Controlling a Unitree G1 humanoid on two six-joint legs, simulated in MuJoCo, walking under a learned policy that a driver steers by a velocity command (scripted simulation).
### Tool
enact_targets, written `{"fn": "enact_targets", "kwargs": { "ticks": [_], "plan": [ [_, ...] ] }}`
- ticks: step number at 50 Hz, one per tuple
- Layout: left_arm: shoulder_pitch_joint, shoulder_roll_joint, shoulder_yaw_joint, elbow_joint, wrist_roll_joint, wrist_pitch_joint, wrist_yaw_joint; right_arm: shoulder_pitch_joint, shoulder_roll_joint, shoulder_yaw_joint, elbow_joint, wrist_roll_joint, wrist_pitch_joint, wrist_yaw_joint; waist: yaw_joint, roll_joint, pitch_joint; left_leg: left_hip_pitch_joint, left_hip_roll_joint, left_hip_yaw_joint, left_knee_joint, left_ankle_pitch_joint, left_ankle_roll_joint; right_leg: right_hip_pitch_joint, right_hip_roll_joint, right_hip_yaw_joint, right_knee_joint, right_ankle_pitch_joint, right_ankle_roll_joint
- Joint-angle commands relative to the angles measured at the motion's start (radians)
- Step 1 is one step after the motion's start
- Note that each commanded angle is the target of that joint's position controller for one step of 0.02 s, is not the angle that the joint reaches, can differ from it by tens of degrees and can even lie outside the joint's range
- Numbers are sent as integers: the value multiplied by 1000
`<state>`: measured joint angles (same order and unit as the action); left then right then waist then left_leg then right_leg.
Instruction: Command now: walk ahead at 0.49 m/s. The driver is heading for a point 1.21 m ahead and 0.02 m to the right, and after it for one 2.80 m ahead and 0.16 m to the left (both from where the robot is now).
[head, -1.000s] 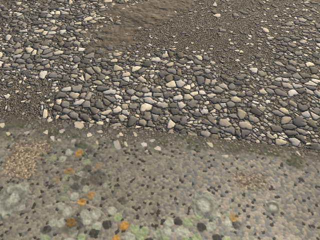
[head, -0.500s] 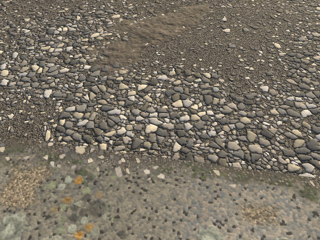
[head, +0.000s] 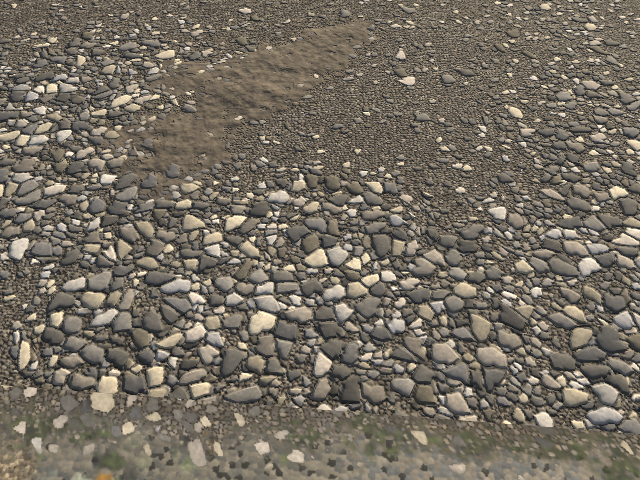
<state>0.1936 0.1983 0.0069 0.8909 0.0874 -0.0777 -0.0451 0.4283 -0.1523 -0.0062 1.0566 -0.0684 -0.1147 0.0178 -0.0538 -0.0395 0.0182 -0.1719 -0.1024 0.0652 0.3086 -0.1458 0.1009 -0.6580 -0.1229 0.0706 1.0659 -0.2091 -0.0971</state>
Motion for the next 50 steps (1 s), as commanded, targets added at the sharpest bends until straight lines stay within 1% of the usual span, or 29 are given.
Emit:
{"fn": "enact_targets", "kwargs": {
  "ticks": [1,6,11,14,15,16,17,18,19,20,22,24,27,31,33,36,38,39,40,41,42,43,44,45,46,47,48,49,50],
  "plan": [
    [26,5,-9,-33,-7,15,-5,-49,-66,4,-72,-8,-39,16,46,77,40,-216,251,-162,-215,138,180,126,-12,-62,-219,225,32],
    [-132,35,6,-74,-18,43,-3,153,-109,-4,6,5,-29,47,-2,102,48,96,327,-191,-152,364,194,23,29,-55,-432,281,56],
    [-264,35,24,-104,-33,37,7,176,-116,-17,28,1,2,29,-20,104,55,308,373,-184,-133,343,141,18,48,-57,-570,164,19],
    [-236,67,49,-92,-53,18,9,143,-145,-32,27,7,16,14,33,109,14,258,341,-138,-32,546,96,267,109,-128,-632,190,-20],
    [-155,106,67,-68,-69,3,15,135,-146,-36,25,2,14,14,69,102,-49,169,283,-95,72,630,47,469,120,-124,-597,236,-61],
    [26,156,80,-22,-70,-10,18,197,-80,-18,15,-9,7,15,97,-14,-254,-40,181,-45,317,461,-25,866,13,-1,-493,437,-190],
    [325,180,84,51,-55,-7,24,230,-11,12,-19,-22,-2,40,196,-213,-434,-379,31,-47,624,-161,-88,1251,-228,438,-685,250,-362],
    [425,154,87,113,-14,-16,32,35,-82,-22,-53,6,1,54,256,-90,-255,-565,53,-169,838,-402,-41,1154,-241,560,-810,60,-275],
    [300,166,95,99,-19,-33,39,-59,-102,-38,-78,17,-3,43,206,-36,-51,-625,122,-204,906,-327,-5,926,-218,431,-845,-92,-194],
    [181,110,81,78,-33,-33,47,-60,-118,-49,-69,7,-2,22,149,-28,4,-562,179,-185,883,-250,8,759,-179,333,-884,-100,-171],
    [124,1,45,66,-47,-33,52,-72,-38,-37,-82,-16,8,6,83,-14,17,-477,219,-165,838,-147,14,614,-131,213,-937,35,-165],
    [150,-15,39,69,-40,-44,46,-59,8,-34,-79,-6,17,14,55,-6,24,-447,217,-141,800,-95,-1,553,-95,127,-962,130,-157],
    [226,-5,32,97,-16,-59,23,-158,-16,-36,-105,-1,23,38,64,-14,40,-500,225,-95,650,77,-34,517,-77,45,-953,340,-172],
    [322,14,17,144,-20,-60,-14,-317,-33,-34,-172,-11,50,41,73,-14,33,-465,206,-84,409,287,-66,488,-74,13,-922,511,-181],
    [347,21,10,164,-5,-51,-36,-338,-49,-39,-186,-12,62,46,68,-28,35,-432,186,-73,441,293,-67,471,-72,-6,-906,478,-175],
    [357,12,3,192,7,-58,-25,-324,-77,-50,-202,0,63,36,37,1,45,-556,222,-164,497,289,-58,622,-137,26,-834,526,-167],
    [369,4,-5,183,21,-63,-7,-313,-92,-61,-207,-14,46,35,31,-4,23,-428,190,-83,638,145,-54,567,-104,-17,-761,551,-124],
    [371,11,1,198,4,-65,-2,-371,-91,-63,-234,8,46,28,42,-18,51,-498,218,-142,536,94,-46,642,-132,9,-750,546,-111],
    [383,21,7,197,-9,-62,7,-409,-93,-66,-255,10,44,22,56,-20,60,-500,198,-100,491,21,-41,699,-137,12,-730,574,-105],
    [417,58,24,205,-59,-53,14,-514,-99,-69,-284,18,40,23,104,5,71,-463,150,-2,310,-145,-37,727,-119,1,-731,534,-110],
    [429,92,31,211,-10,-47,13,-417,-68,-66,-272,20,35,20,59,-67,49,-289,141,-7,418,-47,-15,658,-143,12,-675,700,-107],
    [380,112,44,197,-43,-45,12,-372,-112,-84,-256,43,22,17,35,-7,11,-161,92,50,249,-26,12,624,-74,-35,-579,727,-94],
    [446,66,36,199,-17,-49,5,-204,-157,-99,-206,49,5,12,26,69,-156,209,127,-25,342,231,106,467,22,-84,-345,631,-43],
    [516,-35,6,189,4,-62,-6,59,-208,-110,-153,31,-4,9,-43,269,-354,632,357,-390,251,359,342,113,182,-110,11,0,49],
    [313,-25,17,111,-14,-71,-24,284,-142,-95,-62,-32,-6,16,-155,261,-305,656,445,-701,63,202,372,-134,264,-15,321,-471,31],
    [124,5,38,35,-54,-76,-11,207,-189,-117,-49,-46,-24,9,-148,138,-29,404,445,-623,17,57,284,-250,179,93,358,-361,-8],
    [104,23,42,29,-51,-68,8,49,-161,-110,-72,-14,-24,10,-63,68,19,208,445,-510,20,65,261,-170,92,52,340,-256,-11],
    [129,10,42,30,-28,-56,23,0,-83,-84,-73,4,-18,8,-14,37,-1,82,425,-448,16,95,259,-82,52,53,320,-194,-14],
    [127,-46,28,27,-10,-43,30,-16,-19,-66,-67,11,-17,3,14,42,41,-18,394,-376,-16,133,232,-38,24,64,274,-116,-18]
  ]
}}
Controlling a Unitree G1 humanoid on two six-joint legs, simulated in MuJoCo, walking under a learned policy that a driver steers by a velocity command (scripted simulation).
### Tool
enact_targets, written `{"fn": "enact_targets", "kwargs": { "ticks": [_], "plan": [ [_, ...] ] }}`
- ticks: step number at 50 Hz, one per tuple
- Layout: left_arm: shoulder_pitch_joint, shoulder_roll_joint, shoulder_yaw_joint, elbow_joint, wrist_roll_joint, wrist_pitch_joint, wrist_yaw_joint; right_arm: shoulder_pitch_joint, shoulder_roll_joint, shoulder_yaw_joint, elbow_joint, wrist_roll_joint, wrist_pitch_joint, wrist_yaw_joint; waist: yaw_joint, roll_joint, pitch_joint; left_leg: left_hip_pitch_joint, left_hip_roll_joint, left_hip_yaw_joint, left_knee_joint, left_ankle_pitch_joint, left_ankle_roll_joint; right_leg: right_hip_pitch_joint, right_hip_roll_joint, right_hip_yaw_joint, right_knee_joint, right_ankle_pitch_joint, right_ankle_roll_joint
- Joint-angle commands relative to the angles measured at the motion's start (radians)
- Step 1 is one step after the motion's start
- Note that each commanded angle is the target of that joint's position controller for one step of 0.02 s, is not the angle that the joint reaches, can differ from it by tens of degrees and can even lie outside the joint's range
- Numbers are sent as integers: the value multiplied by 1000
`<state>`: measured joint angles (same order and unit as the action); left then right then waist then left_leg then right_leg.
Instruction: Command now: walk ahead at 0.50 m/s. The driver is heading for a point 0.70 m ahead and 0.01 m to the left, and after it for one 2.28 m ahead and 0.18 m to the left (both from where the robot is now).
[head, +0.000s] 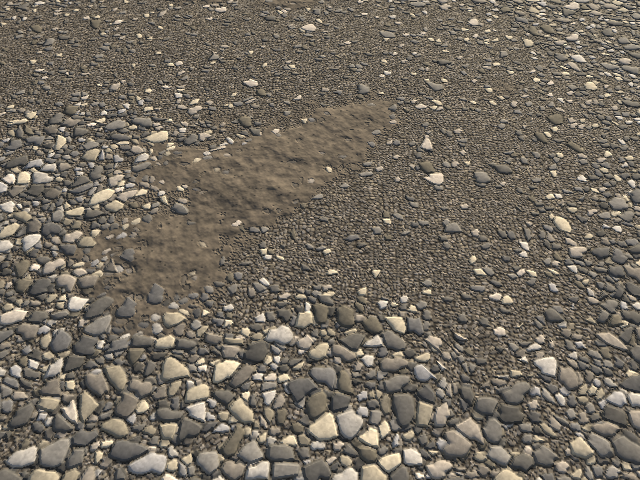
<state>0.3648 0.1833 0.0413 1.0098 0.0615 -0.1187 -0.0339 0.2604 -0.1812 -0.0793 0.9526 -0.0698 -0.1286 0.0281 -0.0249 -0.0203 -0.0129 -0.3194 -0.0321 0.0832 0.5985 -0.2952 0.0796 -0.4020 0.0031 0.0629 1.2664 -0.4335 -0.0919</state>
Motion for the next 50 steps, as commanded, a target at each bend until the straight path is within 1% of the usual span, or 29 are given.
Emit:
{"fn": "enact_targets", "kwargs": {
  "ticks": [1,3,5,6,8,11,15,16,17,20,21,22,23,24,25,27,28,29,30,31,33,36,39,42,44,45,46,47,50],
  "plan": [
    [-28,-54,-10,-93,37,16,15,134,54,25,30,14,2,-12,15,11,87,54,290,-340,-323,298,222,-270,-116,63,-12,148,-15],
    [-48,-45,-9,-106,26,40,-4,164,23,22,46,8,-6,-15,10,56,67,14,220,-215,-324,272,198,-263,-107,4,-126,249,4],
    [-42,-38,-22,-111,40,40,-42,187,18,36,53,-29,-7,-22,14,41,59,-70,183,-177,-243,223,182,-270,-122,-18,-166,506,1],
    [-109,-28,-25,-147,61,31,-38,194,68,60,44,-31,-22,-42,-5,10,22,22,163,-183,-197,171,150,-341,-152,51,-355,709,11],
    [-186,17,-21,-175,42,27,-28,245,40,71,53,-7,-28,-49,-42,22,-1,-53,116,-148,-84,125,145,-262,-136,5,-583,993,40],
    [-252,44,-16,-215,57,53,-23,355,31,97,77,-15,-18,-25,-54,32,99,-222,162,-231,-27,-79,176,-151,-110,-54,-567,975,48],
    [-463,38,-27,-298,53,71,-17,543,40,123,133,2,-25,-44,-152,49,162,127,229,-400,103,-175,188,-400,-135,8,-781,813,60],
    [-565,74,2,-325,-172,46,-37,348,-137,42,79,121,13,-90,-139,25,200,66,232,-421,166,-60,171,-392,-71,20,-736,722,74],
    [-562,47,-10,-324,-184,38,-45,372,-123,41,82,122,31,-102,-137,3,159,103,232,-401,227,-24,163,-369,-81,27,-757,739,69],
    [-448,10,-16,-268,-127,29,-69,407,-29,37,107,105,68,-90,-137,61,114,87,164,-300,375,44,108,-109,-74,-25,-946,807,53],
    [-308,49,11,-218,-111,39,-58,345,-56,21,113,92,69,-77,-60,95,44,44,138,-315,511,205,107,97,-92,6,-971,804,11],
    [-84,101,37,-138,-107,45,-44,322,-7,33,111,85,60,-63,49,35,-26,-52,94,-242,754,290,83,334,-72,-78,-1013,904,-3],
    [167,144,55,-53,-83,66,-28,299,13,29,122,93,35,-44,161,-104,-85,-327,-23,-171,1210,-158,10,659,-179,-14,-937,1138,-76],
    [217,148,34,-30,-62,52,-24,384,71,49,100,119,14,-26,128,-186,-201,-679,-43,-200,1482,-594,4,959,-320,68,-563,1429,-126],
    [204,154,38,-52,-81,50,-15,373,-37,38,51,128,-5,-24,147,-214,-329,-771,13,-278,1386,-483,1,1012,-368,189,-565,1259,-194],
    [111,234,61,-31,-88,65,3,218,-29,45,-52,141,-2,-56,85,-112,-278,-888,81,-152,1434,-315,-51,766,-463,456,-834,400,-309],
    [-29,120,23,-79,-74,47,8,138,-41,33,-62,122,11,-74,35,57,-172,-843,117,-181,1221,-86,-34,539,-439,460,-953,214,-247],
    [-101,135,23,-77,-56,35,12,132,-13,38,-68,117,30,-81,-17,-7,-84,-792,150,-191,1160,-34,-49,355,-456,504,-952,276,-257],
    [-194,102,1,-95,-59,30,13,108,10,38,-70,99,49,-78,-68,28,61,-686,176,-185,965,8,-83,85,-373,331,-977,454,-200],
    [-190,89,-2,-93,-47,33,18,124,2,29,-76,81,50,-79,-75,-7,68,-544,182,-184,764,78,-93,-28,-276,202,-994,467,-163],
    [-151,127,7,-84,-49,26,43,46,-29,19,-105,64,35,-75,-50,-68,54,-359,166,-144,451,269,-104,-106,-175,75,-1014,563,-130],
    [-72,193,31,-68,-87,24,62,-122,-24,31,-157,78,35,-48,4,-61,5,-237,120,-114,165,388,-91,4,-204,68,-1043,569,-134],
    [5,182,43,-42,-105,38,60,-241,-59,30,-204,92,48,-31,52,-35,49,-329,112,-118,34,310,-53,212,-251,109,-1026,447,-117],
    [43,181,45,-24,-93,60,52,-263,-87,19,-216,73,32,-13,47,-25,43,-236,60,-68,-87,243,-4,311,-223,85,-907,604,-69],
    [40,155,32,-41,-70,63,53,-4,-187,-21,-145,47,26,-11,-47,29,-153,201,114,-127,-41,702,62,182,-88,-26,-578,697,11],
    [127,70,0,-36,-59,44,48,153,-259,-35,-114,43,30,-10,-76,230,-329,636,374,-411,-16,969,226,-176,36,-95,-169,219,93],
    [153,97,2,-27,-63,27,34,221,-243,-30,-95,65,40,-7,-87,289,-477,705,458,-647,-109,923,291,-259,68,44,1,-208,110],
    [101,158,23,-35,-83,31,35,141,-223,-23,-109,69,45,-9,-69,201,-382,611,425,-569,-130,813,251,-331,24,71,64,-182,112],
    [-36,134,31,-72,-70,78,70,-132,-116,12,-150,58,48,-18,42,71,-141,168,296,-316,-227,747,158,-218,-92,9,-157,-13,116]
  ]
}}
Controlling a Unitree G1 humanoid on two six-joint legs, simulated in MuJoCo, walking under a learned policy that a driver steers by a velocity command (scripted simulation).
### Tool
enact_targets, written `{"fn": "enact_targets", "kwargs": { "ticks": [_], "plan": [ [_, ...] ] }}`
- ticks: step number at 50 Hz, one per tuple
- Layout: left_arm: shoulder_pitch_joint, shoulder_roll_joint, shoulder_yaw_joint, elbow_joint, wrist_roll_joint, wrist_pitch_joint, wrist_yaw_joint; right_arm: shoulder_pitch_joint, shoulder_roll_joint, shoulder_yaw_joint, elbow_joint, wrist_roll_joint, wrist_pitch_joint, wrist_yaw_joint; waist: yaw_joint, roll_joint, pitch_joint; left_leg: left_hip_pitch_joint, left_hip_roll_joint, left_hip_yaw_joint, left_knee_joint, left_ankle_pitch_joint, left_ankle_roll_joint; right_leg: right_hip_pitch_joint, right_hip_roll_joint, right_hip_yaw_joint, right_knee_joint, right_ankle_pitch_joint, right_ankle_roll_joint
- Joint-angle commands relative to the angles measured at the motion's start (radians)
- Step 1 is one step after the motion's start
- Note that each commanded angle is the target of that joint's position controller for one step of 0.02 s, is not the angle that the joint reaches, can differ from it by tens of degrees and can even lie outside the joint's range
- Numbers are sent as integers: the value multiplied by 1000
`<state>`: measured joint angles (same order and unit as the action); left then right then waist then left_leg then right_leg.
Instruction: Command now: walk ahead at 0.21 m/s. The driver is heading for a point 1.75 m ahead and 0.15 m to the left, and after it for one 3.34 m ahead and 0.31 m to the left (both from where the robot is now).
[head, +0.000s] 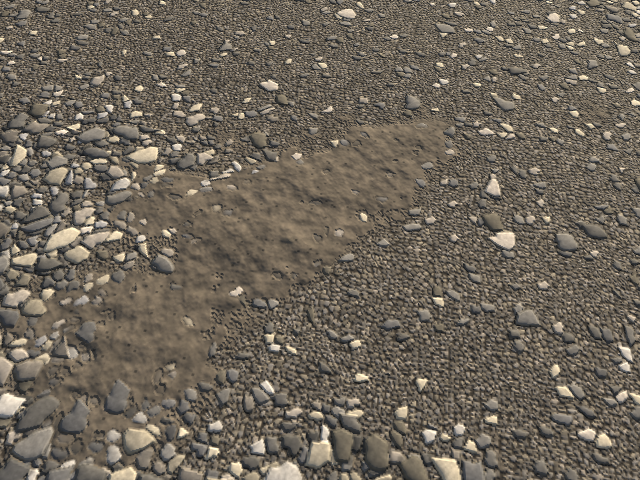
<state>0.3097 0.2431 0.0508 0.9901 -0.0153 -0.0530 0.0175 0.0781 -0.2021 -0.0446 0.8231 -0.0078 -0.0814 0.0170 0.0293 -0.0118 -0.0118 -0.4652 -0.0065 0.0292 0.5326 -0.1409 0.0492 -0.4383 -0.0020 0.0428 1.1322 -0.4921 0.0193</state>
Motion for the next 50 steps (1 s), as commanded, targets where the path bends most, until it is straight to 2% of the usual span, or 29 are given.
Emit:
{"fn": "enact_targets", "kwargs": {
  "ticks": [1,3,5,7,10,12,13,14,15,16,17,21,29,50],
  "plan": [
    [46,49,18,-43,13,25,22,23,-93,-24,-16,-16,2,-5,17,81,-136,216,241,-213,-184,605,176,-79,-81,11,-86,91,5],
    [71,7,12,-31,18,36,26,9,-99,-24,-1,-29,-2,-10,47,109,-143,140,212,-135,-208,679,183,41,-62,-10,-218,143,6],
    [35,2,8,-38,19,40,30,13,-109,-26,17,-20,0,-21,42,119,-161,147,211,-114,-216,645,185,88,-56,-10,-341,206,6],
    [-5,26,13,-42,19,51,34,31,-112,-24,38,-8,10,-32,26,120,-163,149,218,-128,-238,481,180,123,-55,-6,-410,266,5],
    [-49,36,18,-41,19,64,36,37,-99,-17,66,0,23,-39,22,113,-103,103,199,-144,-262,121,154,192,-48,-14,-540,319,-11],
    [-69,43,20,-38,34,62,35,68,-75,-8,92,10,28,-38,21,88,-53,85,148,-145,-250,-89,93,249,-57,-11,-668,389,-37],
    [-61,59,21,-37,34,60,36,87,-70,-7,101,6,30,-38,10,65,-38,85,123,-146,-227,-152,61,268,-93,19,-697,421,-53],
    [-66,110,30,-32,23,60,38,140,-74,-13,110,0,29,-36,-42,-22,-16,62,64,-112,-201,-198,34,279,-113,26,-684,453,-74],
    [-87,117,39,-15,9,59,34,161,-69,-14,116,3,37,-43,-57,-117,11,114,19,-50,-192,-179,15,182,-94,41,-720,273,-86],
    [-100,71,30,-17,10,53,31,132,-88,-17,120,5,45,-51,-38,-100,33,164,16,-29,-159,-145,4,127,-83,48,-757,215,-77],
    [-117,50,24,-15,18,48,30,119,-80,-17,118,7,52,-56,-43,-96,27,194,20,-26,-145,-107,3,116,-82,47,-771,229,-64],
    [-113,52,25,2,16,32,30,117,-71,-18,140,5,58,-54,-33,-45,-16,231,32,-31,-127,2,8,196,-64,24,-728,383,-51],
    [-107,55,24,29,13,43,31,112,-75,-20,179,12,67,-51,-25,7,-21,264,39,-27,-107,87,0,250,-51,5,-692,482,-62],
    [-113,46,17,69,15,60,33,118,-80,-8,241,10,73,-56,-25,13,41,241,46,-37,-135,-12,-8,252,-30,-15,-710,394,-45]
  ]
}}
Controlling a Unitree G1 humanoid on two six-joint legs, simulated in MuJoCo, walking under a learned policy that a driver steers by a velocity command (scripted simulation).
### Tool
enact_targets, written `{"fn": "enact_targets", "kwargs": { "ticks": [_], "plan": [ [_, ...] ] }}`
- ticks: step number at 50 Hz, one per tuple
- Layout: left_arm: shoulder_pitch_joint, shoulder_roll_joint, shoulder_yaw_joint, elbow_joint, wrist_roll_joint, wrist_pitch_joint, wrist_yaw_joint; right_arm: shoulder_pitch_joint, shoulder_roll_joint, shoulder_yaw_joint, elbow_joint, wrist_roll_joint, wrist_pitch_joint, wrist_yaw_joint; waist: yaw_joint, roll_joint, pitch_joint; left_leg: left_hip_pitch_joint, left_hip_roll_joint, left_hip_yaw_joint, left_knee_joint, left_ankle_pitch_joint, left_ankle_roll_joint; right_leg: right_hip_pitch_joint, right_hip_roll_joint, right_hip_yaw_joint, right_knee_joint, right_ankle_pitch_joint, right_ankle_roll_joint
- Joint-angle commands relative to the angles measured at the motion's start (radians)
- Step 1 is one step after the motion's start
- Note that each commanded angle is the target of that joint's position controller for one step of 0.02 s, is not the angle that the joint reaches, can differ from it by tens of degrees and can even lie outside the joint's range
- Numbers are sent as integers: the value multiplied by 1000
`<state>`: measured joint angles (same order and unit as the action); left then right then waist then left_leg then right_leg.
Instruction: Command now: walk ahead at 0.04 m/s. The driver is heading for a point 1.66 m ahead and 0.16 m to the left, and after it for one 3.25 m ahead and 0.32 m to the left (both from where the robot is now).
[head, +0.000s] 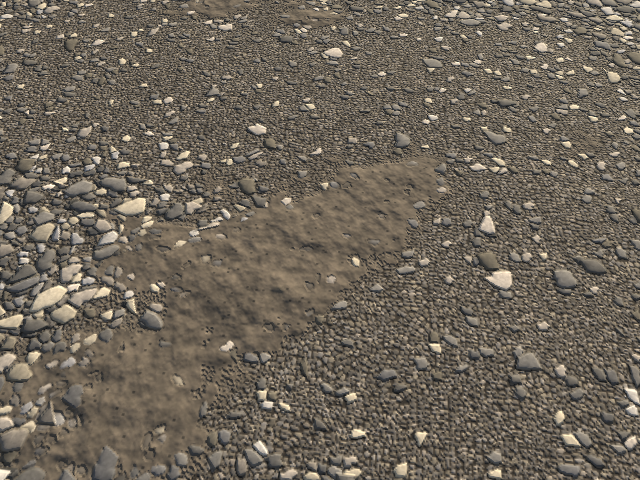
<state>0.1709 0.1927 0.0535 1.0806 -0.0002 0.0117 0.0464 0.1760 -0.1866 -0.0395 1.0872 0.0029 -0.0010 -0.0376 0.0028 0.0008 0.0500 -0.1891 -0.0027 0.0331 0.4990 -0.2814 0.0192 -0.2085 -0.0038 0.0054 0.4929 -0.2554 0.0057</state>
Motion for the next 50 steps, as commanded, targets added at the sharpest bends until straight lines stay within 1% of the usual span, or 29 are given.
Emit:
{"fn": "enact_targets", "kwargs": {
  "ticks": [1,3,5,6,8,11,14,15,16,17,18,19,20,22,25,28,31,34,35,36,37,38,39,40,41,43,46,48,50],
  "plan": [
    [46,88,12,-9,1,-4,5,42,-92,-13,-10,0,-5,-2,1,7,-41,-27,36,-37,-112,16,27,27,-14,6,-67,56,-34],
    [47,103,19,-11,-13,-6,7,64,-139,-30,-8,16,-1,-6,-12,48,7,-59,55,-85,-144,-350,73,-65,30,-40,6,-255,-52],
    [-5,80,14,-47,-18,-31,0,128,-177,-42,-5,24,-17,-7,-42,133,72,-45,201,-297,-269,-581,158,-216,38,-74,153,-284,-59],
    [-23,62,11,-60,-22,-47,-9,143,-205,-53,-3,26,-29,-5,-47,183,93,-40,298,-434,-334,-605,213,-256,19,-72,262,-206,-63],
    [-47,78,18,-77,-30,-68,-24,132,-197,-53,-17,12,-55,0,-45,156,115,-24,371,-526,-369,-508,252,-354,-43,-7,415,-238,-84],
    [-30,89,24,-77,-38,-90,-36,68,-180,-49,-48,29,-74,12,-10,115,74,8,297,-362,-326,-291,177,-300,-71,-10,253,-224,-102],
    [163,66,35,11,-24,-92,-41,41,-189,-52,-55,41,-60,23,74,92,5,-211,160,-155,-178,-193,132,130,49,-145,31,6,-73],
    [258,84,45,38,-25,-88,-42,22,-162,-42,-64,36,-62,23,114,41,-18,-285,126,-110,-56,-126,107,241,25,-94,7,0,-80],
    [391,157,60,54,-20,-91,-38,-6,-93,-23,-88,20,-67,29,153,-197,-62,-413,39,14,325,-85,40,350,-193,232,-153,-100,-151],
    [458,236,62,54,-9,-104,-54,-22,-62,-18,-134,25,-86,25,143,-341,-87,-620,-58,-19,577,-291,28,412,-388,672,-327,-222,-304],
    [378,202,44,42,3,-121,-57,-48,-103,-27,-147,51,-99,27,98,-221,-22,-709,18,-107,731,-264,52,337,-434,732,-344,-380,-336],
    [280,148,26,6,-1,-133,-60,-63,-128,-29,-152,58,-108,33,65,-137,37,-756,70,-124,751,-140,79,294,-389,618,-340,-391,-287],
    [201,136,14,-24,1,-135,-64,-41,-135,-34,-133,47,-108,31,31,-86,54,-711,96,-105,716,-39,81,237,-334,479,-334,-204,-235],
    [158,102,-2,-43,1,-127,-64,-21,-153,-49,-114,25,-100,25,-4,-82,35,-580,113,-78,594,52,58,171,-251,250,-309,303,-167],
    [230,110,-10,-22,11,-109,-42,-54,-88,-39,-125,14,-79,30,-3,-88,-5,-496,75,-18,457,135,15,160,-194,85,-265,691,-153],
    [227,130,-14,-24,13,-96,-22,-189,-48,-17,-169,16,-66,34,18,-91,-5,-362,31,19,193,255,4,85,-146,-1,-253,750,-125],
    [251,146,-9,-8,4,-91,-18,-231,-71,-13,-180,18,-58,43,28,-119,-21,-283,13,16,106,296,13,103,-169,9,-228,744,-137],
    [208,134,-4,-10,-4,-82,-22,-192,-118,-21,-165,6,-65,50,-10,-114,-42,-236,9,-5,39,255,56,178,-199,40,-134,762,-145],
    [188,136,-1,-14,-8,-78,-22,-136,-140,-30,-144,-2,-72,50,-43,-96,-67,-157,-9,7,-41,319,77,189,-177,36,-65,784,-128],
    [211,144,3,-13,-2,-79,-26,-68,-182,-44,-122,-12,-77,46,-61,-55,-115,-24,12,-17,-77,556,100,167,-130,23,26,751,-97],
    [247,123,-3,-22,18,-88,-29,23,-236,-55,-104,-25,-76,42,-55,24,-231,236,136,-132,25,970,157,17,-68,-2,188,490,-56],
    [377,29,-31,11,8,-84,-32,87,-202,-41,-86,-34,-64,39,-34,191,-403,452,349,-338,31,1099,341,-145,6,-15,455,-33,-1],
    [320,56,-23,7,-4,-72,-33,83,-131,-17,-82,-15,-56,45,-48,189,-415,388,381,-453,-62,943,373,-178,34,49,602,-443,29],
    [251,97,-9,-17,-20,-58,-30,-7,-136,-11,-97,-1,-56,47,-30,135,-311,251,351,-406,-115,654,330,-227,-6,79,661,-448,32],
    [188,100,-4,-29,-24,-42,-18,-92,-132,-7,-119,-4,-56,42,-12,80,-212,118,313,-357,-164,450,283,-250,-31,61,648,-405,35],
    [167,92,4,-35,-9,-13,5,-187,-133,-3,-137,-16,-51,33,34,73,-111,-113,244,-266,-241,203,210,-164,-65,51,486,-321,43],
    [185,58,-1,-22,-1,0,20,-177,-141,-8,-133,-26,-34,20,45,115,-118,-198,191,-205,-265,72,193,-33,-41,3,267,-218,36],
    [231,57,1,4,3,1,9,-150,-165,-17,-117,4,-26,14,72,127,-149,-242,170,-193,-301,-237,166,86,-10,-53,119,-31,9],
    [231,96,11,2,19,-1,-2,-132,-201,-33,-115,25,-16,7,77,154,-103,-308,170,-215,-343,-455,120,104,13,-95,140,-100,-34]
  ]
}}
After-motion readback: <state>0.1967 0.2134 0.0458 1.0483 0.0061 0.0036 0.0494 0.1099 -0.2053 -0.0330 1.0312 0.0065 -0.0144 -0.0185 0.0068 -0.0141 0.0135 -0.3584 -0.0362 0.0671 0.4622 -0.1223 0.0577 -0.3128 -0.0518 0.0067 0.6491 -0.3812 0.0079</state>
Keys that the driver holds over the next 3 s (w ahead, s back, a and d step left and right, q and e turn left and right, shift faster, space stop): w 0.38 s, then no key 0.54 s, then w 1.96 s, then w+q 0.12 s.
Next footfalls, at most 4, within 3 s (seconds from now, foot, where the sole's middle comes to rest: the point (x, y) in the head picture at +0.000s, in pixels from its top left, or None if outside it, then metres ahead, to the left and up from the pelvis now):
0.32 right None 0.09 -0.15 -0.77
0.72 left None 0.35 0.05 -0.77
1.02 right None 0.27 -0.18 -0.77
1.42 left None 0.47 0.09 -0.77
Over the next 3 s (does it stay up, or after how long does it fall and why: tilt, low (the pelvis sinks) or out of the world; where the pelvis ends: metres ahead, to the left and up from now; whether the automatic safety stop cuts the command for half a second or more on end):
stays up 1.22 -0.01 0.00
